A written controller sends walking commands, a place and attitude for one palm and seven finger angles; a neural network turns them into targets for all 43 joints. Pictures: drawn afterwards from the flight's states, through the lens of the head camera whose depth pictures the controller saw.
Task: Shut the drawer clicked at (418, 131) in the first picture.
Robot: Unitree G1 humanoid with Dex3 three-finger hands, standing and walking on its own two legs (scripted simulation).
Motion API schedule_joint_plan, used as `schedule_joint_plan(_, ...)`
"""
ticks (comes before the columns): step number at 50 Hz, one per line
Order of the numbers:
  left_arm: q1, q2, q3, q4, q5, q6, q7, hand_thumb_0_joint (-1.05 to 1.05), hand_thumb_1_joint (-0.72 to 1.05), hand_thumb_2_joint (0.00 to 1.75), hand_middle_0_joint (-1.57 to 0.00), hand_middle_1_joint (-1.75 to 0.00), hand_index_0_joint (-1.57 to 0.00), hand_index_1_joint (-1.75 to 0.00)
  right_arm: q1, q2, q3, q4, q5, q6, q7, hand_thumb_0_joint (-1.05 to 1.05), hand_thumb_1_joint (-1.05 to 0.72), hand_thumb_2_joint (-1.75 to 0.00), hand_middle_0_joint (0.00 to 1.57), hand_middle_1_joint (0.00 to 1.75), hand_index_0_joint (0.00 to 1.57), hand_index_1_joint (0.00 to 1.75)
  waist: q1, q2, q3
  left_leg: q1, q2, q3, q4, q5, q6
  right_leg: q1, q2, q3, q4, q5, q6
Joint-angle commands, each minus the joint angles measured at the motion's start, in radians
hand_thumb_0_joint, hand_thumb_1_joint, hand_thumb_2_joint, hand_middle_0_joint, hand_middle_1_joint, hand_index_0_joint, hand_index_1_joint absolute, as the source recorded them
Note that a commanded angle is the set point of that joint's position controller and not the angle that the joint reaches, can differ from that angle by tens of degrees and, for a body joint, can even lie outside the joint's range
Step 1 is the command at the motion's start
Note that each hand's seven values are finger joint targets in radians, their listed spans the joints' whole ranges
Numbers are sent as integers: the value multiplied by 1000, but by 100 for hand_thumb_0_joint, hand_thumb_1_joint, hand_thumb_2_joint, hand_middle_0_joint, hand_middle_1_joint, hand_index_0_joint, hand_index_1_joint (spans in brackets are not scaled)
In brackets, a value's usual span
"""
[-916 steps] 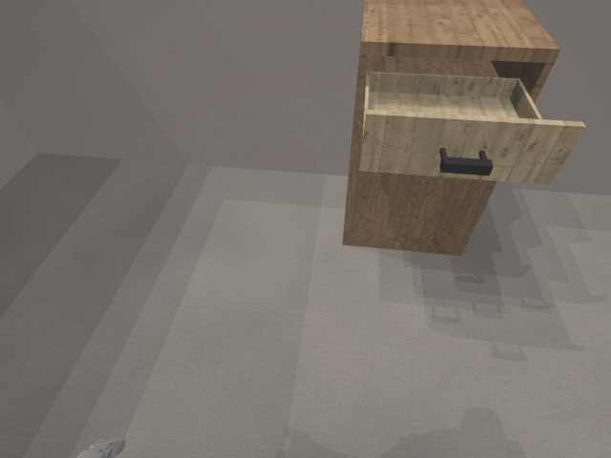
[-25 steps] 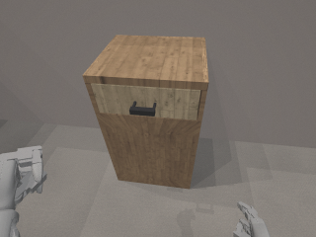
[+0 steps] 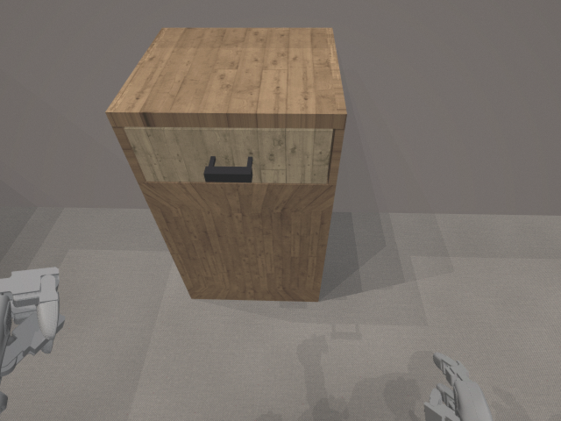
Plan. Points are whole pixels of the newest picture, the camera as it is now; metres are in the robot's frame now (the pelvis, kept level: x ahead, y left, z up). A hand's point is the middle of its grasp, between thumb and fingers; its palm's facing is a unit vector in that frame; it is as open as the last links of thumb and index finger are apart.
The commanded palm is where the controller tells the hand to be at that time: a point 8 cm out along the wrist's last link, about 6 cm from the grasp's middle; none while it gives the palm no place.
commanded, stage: step back with the hand held close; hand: left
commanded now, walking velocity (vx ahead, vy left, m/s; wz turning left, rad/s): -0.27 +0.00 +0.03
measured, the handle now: (230, 167) +0.64 +0.15 -0.04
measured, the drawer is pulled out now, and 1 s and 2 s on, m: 0.00 0.00 0.00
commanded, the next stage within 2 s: stop stepping back and stand still in 1.46 s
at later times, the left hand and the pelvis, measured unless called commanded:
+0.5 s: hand (2, 389) +0.13 +0.25 +0.15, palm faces +0.40 -0.77 -0.50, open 3.3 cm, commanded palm +0.05 +0.29 +0.17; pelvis -0.06 +0.00 -0.02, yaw +3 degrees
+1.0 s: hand out of the picture +0.07 +0.24 +0.16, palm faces +0.40 -0.79 -0.47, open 3.3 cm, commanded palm +0.01 +0.27 +0.17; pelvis -0.12 -0.01 -0.01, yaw +0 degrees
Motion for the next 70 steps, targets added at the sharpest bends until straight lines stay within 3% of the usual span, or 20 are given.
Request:
schedule_joint_plan(1,9,157,152,-207,-9,-69,29,0,90,90,-140,-160,-140,-160,-110,-102,-38,-180,6,-54,-13,0,-90,-90,20,30,20,30,21,2,-166,-133,117,-101,-92,298,2,212,-24,33,81,322,-12)
schedule_joint_plan(9,-42,156,155,-238,21,-84,39,0,90,90,-140,-160,-140,-160,-100,-117,-45,-189,6,-80,-17,0,-90,-90,20,30,20,30,10,14,-87,-430,141,-148,-147,-162,52,280,-14,78,160,174,-9)
schedule_joint_plan(15,-63,157,153,-242,27,-109,51,0,90,90,-140,-160,-140,-160,-74,-107,-43,-183,2,-94,-14,0,-90,-90,20,30,20,30,-7,-79,-43,-388,88,-134,-37,-302,39,95,-66,162,-5,-111,-39)
schedule_joint_plan(20,-61,152,163,-279,46,-139,63,0,90,90,-140,-160,-140,-160,-84,-121,-37,-186,-1,-120,-21,0,-90,-90,20,30,20,30,-2,119,-53,-541,206,-260,-239,-457,82,234,36,51,220,-58,-1)
schedule_joint_plan(24,-53,172,199,-255,57,-145,57,0,90,90,-140,-160,-140,-160,-81,-114,-51,-188,-1,-138,-20,0,-90,-90,20,30,20,30,7,67,-65,-654,204,-250,-177,-403,93,351,57,87,292,120,0)
schedule_joint_plan(28,-36,149,165,-266,31,-154,39,0,90,90,-140,-160,-140,-160,-55,-108,-52,-155,-4,-136,-5,0,-90,-90,20,30,20,30,-9,-41,-118,-407,107,-149,-17,-134,37,164,-16,170,150,259,-37)
schedule_joint_plan(32,-27,178,175,-292,20,-157,40,0,90,90,-140,-160,-140,-160,-64,-99,-57,-153,-2,-120,4,0,-90,-90,20,30,20,30,-18,-98,-136,-277,66,-115,73,-174,15,9,-76,233,-1,29,-61)
schedule_joint_plan(35,-7,196,200,-307,20,-171,52,0,90,90,-140,-160,-140,-160,-73,-99,-54,-155,-3,-116,0,0,-90,-90,20,30,20,30,-21,-36,-128,-279,98,-162,1,-216,27,-19,-36,173,17,-63,-47)
schedule_joint_plan(39,-30,184,229,-305,50,-184,49,0,90,90,-140,-160,-140,-160,-113,-122,-59,-173,-11,-142,-18,0,-90,-90,20,30,20,30,3,236,-113,-692,318,-385,-331,-535,128,332,129,45,455,-16,12)
schedule_joint_plan(41,-45,179,229,-293,51,-179,47,0,90,90,-140,-160,-140,-160,-88,-110,-66,-153,-16,-153,-15,0,-90,-90,20,30,20,30,5,135,-91,-655,336,-363,-282,-453,141,274,129,69,497,-156,6)
schedule_joint_plan(45,-5,122,144,-296,7,-189,29,0,90,90,-140,-160,-140,-160,-65,-93,-54,-97,-27,-182,6,0,-90,-90,20,30,20,30,2,121,-106,-220,271,-278,-171,-81,74,24,83,47,127,-230,-23)
schedule_joint_plan(47,-65,139,127,-304,-2,-202,24,0,90,90,-140,-160,-140,-160,-63,-98,-51,-59,-35,-183,10,0,-90,-90,20,30,20,30,0,101,-142,-32,240,-224,-97,170,28,-55,51,73,-34,-96,-32)
schedule_joint_plan(50,-124,187,142,-321,8,-212,28,0,90,90,-140,-160,-140,-160,-54,-69,-48,-49,-31,-151,6,0,-90,-90,20,30,20,30,-11,7,-348,294,160,-25,59,683,-14,-95,-7,90,-32,435,24)
schedule_joint_plan(52,-77,203,159,-322,-9,-185,22,0,90,90,-140,-160,-140,-160,-93,-80,-55,-102,1,-141,2,0,-90,-90,20,30,20,30,-2,-94,-378,274,137,-14,70,549,-5,-65,-4,57,-24,448,84)
schedule_joint_plan(57,62,243,220,-261,-39,-168,18,0,90,90,-140,-160,-140,-160,-133,-68,-28,-157,13,-100,0,0,-90,-90,20,30,20,30,-4,-93,-157,94,55,-6,135,91,-33,-224,-102,139,-177,119,14)
schedule_joint_plan(59,26,255,222,-248,-42,-169,25,0,90,90,-140,-160,-140,-160,-124,-69,-29,-141,0,-97,-3,0,-90,-90,20,30,20,30,-13,-102,-80,57,35,-26,185,67,-51,-293,-137,161,-211,47,-46)
schedule_joint_plan(63,-47,216,143,-191,-36,-172,22,0,90,90,-140,-160,-140,-160,-101,-101,-26,-128,2,-102,-19,0,-90,-90,20,30,20,30,-25,-12,0,90,109,-124,-7,166,-25,-279,8,53,-129,-27,-12)
schedule_joint_plan(66,-66,214,162,-216,-25,-195,16,0,90,90,-140,-160,-140,-160,-105,-150,-40,-147,-12,-127,-23,0,-90,-90,20,30,20,30,-4,218,-54,-237,293,-392,-418,-377,45,105,152,21,192,-203,-11)
schedule_joint_plan(67,-66,211,171,-231,-20,-186,14,0,90,90,-140,-160,-140,-160,-109,-142,-42,-146,-27,-128,-23,0,-90,-90,20,30,20,30,7,224,-75,-372,331,-426,-500,-487,52,222,161,26,325,-250,-24)
schedule_joint_plan(70,-13,218,183,-307,-25,-172,13,0,90,90,-140,-160,-140,-160,-121,-98,-43,-145,-28,-144,0,0,-90,-90,20,30,20,30,46,184,-194,-297,279,-253,-387,-288,27,219,137,-5,326,-363,-52)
